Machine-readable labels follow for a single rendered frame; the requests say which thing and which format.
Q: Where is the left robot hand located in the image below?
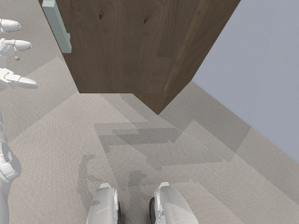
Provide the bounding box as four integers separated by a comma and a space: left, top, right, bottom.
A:
0, 19, 38, 90

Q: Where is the cupboard door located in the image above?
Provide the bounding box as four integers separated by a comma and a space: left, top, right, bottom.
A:
38, 0, 200, 93

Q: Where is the left robot thigh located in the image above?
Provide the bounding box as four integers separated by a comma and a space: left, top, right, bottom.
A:
86, 187, 119, 224

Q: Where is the robot left upper arm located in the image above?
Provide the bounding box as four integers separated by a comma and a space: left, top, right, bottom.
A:
0, 141, 21, 224

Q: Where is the handle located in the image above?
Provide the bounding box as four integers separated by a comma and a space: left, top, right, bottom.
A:
42, 0, 72, 53

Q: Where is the robot thigh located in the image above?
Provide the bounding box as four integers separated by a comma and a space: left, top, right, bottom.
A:
86, 187, 119, 224
154, 186, 199, 224

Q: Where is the right robot thigh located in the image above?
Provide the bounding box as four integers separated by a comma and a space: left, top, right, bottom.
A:
154, 186, 199, 224

